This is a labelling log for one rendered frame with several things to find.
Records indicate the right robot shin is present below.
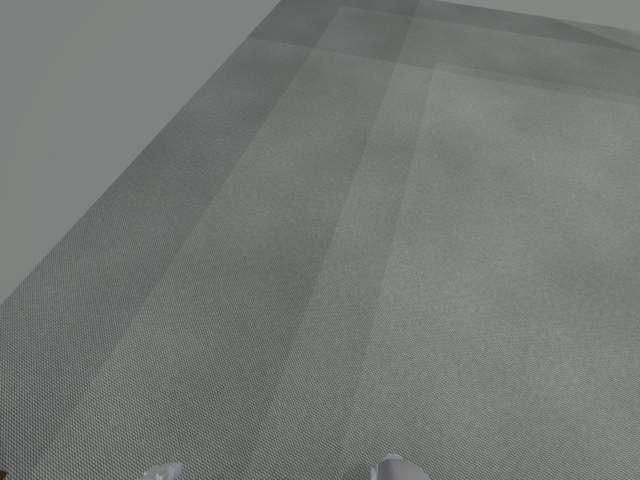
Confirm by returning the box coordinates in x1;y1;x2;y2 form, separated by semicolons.
381;454;403;462

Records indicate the right robot thigh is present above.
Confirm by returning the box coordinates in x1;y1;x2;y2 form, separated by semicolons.
368;459;430;480

